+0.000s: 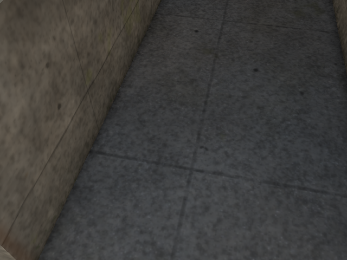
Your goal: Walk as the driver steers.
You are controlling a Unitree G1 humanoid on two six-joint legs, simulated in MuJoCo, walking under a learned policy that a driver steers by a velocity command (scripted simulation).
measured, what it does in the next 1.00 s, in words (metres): stands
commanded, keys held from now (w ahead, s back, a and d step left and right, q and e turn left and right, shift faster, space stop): no key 0.84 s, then w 0.16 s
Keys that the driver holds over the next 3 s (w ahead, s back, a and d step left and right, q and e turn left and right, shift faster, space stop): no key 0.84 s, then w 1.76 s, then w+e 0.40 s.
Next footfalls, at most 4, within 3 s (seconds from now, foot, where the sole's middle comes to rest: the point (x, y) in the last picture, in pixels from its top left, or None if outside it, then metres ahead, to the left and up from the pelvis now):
1.60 left None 0.40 0.11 -0.77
2.18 right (217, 205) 0.71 -0.15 -0.77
2.70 left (171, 156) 0.97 0.04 -0.77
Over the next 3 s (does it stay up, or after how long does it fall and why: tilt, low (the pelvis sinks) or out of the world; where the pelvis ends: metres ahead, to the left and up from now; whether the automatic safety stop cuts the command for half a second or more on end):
stays up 0.95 -0.08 0.02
